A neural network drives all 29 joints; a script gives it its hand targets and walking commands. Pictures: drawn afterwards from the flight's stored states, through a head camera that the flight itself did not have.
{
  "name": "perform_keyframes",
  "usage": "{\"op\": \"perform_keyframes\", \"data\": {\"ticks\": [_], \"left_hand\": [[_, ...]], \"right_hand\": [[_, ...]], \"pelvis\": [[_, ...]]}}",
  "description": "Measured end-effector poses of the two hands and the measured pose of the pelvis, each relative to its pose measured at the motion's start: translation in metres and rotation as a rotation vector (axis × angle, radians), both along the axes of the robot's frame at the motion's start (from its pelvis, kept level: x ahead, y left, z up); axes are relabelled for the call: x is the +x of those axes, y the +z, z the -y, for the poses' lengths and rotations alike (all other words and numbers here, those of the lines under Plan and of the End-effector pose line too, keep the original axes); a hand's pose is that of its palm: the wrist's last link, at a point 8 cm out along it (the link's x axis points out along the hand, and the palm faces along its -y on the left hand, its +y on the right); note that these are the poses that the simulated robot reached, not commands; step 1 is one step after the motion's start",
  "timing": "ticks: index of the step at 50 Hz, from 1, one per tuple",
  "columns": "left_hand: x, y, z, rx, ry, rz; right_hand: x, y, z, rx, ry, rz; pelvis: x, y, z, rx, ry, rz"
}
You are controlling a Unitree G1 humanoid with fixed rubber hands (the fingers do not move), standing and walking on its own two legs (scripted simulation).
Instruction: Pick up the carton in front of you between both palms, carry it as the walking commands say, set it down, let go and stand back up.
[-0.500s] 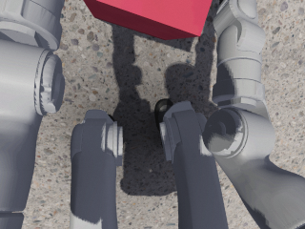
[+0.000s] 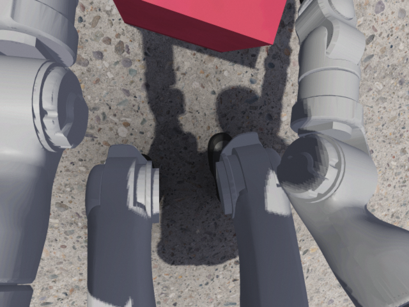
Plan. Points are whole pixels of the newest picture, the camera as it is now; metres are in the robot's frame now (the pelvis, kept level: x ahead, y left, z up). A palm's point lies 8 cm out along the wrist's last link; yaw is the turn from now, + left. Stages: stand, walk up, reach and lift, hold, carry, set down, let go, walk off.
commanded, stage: set down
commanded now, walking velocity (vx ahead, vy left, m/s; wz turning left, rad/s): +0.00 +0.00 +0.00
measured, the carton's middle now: out of the picture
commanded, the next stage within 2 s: let go in 1.76 s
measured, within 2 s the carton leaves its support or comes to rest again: neither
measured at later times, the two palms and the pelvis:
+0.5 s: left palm out of the picture +0.60 +0.13 -0.18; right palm out of the picture +0.53 -0.17 -0.17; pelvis +0.00 +0.00 -0.01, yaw -1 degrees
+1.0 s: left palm out of the picture +0.63 +0.16 -0.09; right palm out of the picture +0.53 -0.20 -0.11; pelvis -0.01 -0.01 +0.02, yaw +0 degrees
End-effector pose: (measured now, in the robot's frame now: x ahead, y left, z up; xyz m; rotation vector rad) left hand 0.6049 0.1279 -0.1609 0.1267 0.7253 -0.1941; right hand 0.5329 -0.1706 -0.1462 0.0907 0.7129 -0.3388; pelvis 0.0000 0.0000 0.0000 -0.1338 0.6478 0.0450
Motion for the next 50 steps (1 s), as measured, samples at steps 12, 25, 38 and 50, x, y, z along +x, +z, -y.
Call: {"op": "perform_keyframes", "data": {"ticks": [12, 25, 38, 50], "left_hand": [[0.0, -0.004, -0.003, -0.04, -0.009, 0.015], [-0.002, -0.022, -0.004, -0.015, -0.029, 0.004], [0.001, -0.029, -0.041, 0.075, 0.045, 0.063], [0.024, 0.066, -0.029, 0.091, 0.038, 0.076]], "right_hand": [[0.005, -0.006, 0.004, -0.015, 0.016, -0.01], [0.0, -0.025, 0.003, -0.017, 0.048, -0.077], [-0.008, -0.034, 0.044, -0.074, -0.003, -0.05], [-0.003, 0.038, 0.027, -0.033, -0.019, 0.043]], "pelvis": [[0.001, -0.008, -0.002, -0.004, -0.006, 0.021], [0.002, -0.011, 0.002, -0.007, -0.006, 0.035], [-0.009, -0.013, 0.011, 0.012, -0.014, 0.039], [-0.014, 0.023, 0.014, 0.043, -0.033, 0.024]]}}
